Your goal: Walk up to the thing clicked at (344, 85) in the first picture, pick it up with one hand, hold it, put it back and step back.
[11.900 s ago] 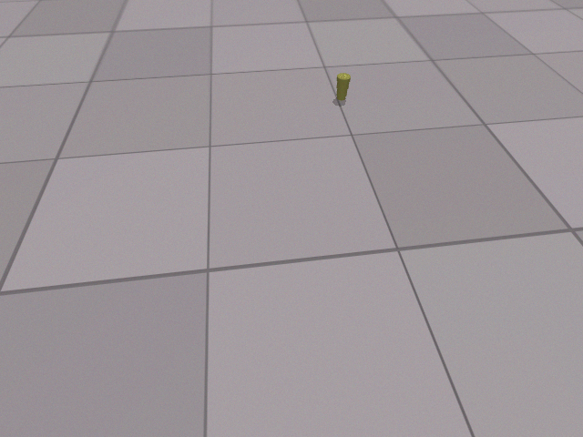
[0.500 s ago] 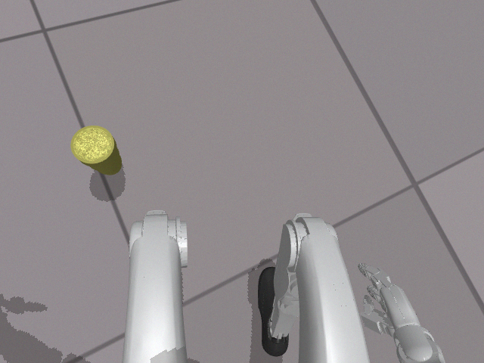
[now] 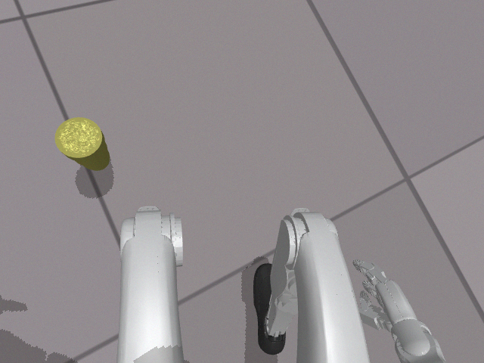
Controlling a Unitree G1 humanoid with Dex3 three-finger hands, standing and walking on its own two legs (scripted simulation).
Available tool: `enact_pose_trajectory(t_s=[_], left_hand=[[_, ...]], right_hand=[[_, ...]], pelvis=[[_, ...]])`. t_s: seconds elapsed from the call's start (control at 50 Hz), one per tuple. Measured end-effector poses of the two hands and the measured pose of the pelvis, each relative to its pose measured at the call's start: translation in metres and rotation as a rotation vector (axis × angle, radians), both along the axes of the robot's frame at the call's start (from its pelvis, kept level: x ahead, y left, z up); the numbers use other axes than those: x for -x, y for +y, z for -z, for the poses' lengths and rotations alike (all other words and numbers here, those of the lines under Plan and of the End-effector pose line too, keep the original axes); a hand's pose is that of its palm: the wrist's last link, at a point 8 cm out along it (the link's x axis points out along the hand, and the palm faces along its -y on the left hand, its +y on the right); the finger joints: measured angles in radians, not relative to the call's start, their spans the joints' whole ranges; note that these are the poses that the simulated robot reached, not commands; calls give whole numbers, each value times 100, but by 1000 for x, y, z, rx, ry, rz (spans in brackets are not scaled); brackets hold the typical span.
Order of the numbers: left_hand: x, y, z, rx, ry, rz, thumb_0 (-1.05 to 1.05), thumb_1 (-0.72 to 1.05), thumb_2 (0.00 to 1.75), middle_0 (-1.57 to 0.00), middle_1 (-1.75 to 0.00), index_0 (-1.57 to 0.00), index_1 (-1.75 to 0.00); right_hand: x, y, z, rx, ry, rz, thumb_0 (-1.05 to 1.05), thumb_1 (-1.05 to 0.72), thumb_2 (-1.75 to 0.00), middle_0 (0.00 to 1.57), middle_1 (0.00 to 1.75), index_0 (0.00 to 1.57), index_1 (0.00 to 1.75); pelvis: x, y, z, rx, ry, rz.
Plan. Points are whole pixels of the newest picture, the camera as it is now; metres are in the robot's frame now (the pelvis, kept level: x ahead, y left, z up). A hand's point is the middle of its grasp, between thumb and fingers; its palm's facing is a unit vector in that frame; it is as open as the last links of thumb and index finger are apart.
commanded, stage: approach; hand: left
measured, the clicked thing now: (89, 149) +0.47 +0.32 -0.29
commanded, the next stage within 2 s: close in in 0.36 s
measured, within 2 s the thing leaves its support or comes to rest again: leaves its support in 2.00 s
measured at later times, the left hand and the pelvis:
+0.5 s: hand (17, 179) +0.37 +0.40 -0.20, palm faces +0.38 -0.92 +0.01, open 17.5 cm; pelvis -0.01 +0.01 -0.07, yaw -5 degrees
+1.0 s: hand (68, 172) +0.40 +0.34 -0.26, palm faces +0.44 -0.90 -0.01, open 17.3 cm; pelvis -0.02 +0.02 -0.09, yaw -8 degrees
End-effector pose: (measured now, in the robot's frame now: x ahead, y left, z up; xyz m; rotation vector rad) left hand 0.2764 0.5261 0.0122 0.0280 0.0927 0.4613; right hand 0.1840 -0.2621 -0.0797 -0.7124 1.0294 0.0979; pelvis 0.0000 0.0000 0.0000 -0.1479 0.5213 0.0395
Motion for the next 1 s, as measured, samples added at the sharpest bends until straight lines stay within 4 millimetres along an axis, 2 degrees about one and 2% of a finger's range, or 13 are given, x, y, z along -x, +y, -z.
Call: enact_pose_trajectory(t_s=[0.1, 0.24, 0.34, 0.58, 0.74, 1.0], left_hand=[[-6, -9, 39, 31, 15, -12, -1, -59, 5, -6, -12, -8, -11], [-28, -39, 114, 66, 36, 26, -1, -60, 4, -6, -12, -9, -11], [-44, -58, 158, 72, 36, 55, -2, -60, 5, -7, -13, -9, -11], [-58, -100, 236, 91, 59, 55, -2, -61, 9, -5, -16, -9, -14], [-70, -127, 264, 81, 35, 8, -2, -61, 12, -5, -17, -10, -14], [-85, -147, 267, 47, 1, 2, -2, -61, 14, -6, -16, -11, -13]], right_hand=[[-1, 0, 10, 20, 20, -44, 0, -90, -89, 20, 30, 21, 30], [-2, 2, 23, 70, 63, -105, 0, -89, -89, 20, 30, 21, 30], [2, 3, 27, 124, 101, -137, 0, -89, -89, 20, 30, 21, 30], [19, 10, 30, 230, 191, -223, 0, -89, -89, 21, 30, 21, 30], [30, 18, 24, 278, 240, -264, 0, -89, -89, 21, 31, 21, 30], [49, 26, 19, 297, 297, -248, 0, -90, -89, 21, 31, 21, 30]], pelvis=[[1, -1, 14, 3, -22, 9], [1, 0, 37, 20, -74, 28], [3, 1, 52, 40, -122, 40], [9, 9, 77, 90, -234, 68], [14, 16, 85, 130, -296, 79], [17, 24, 87, 167, -323, 85]])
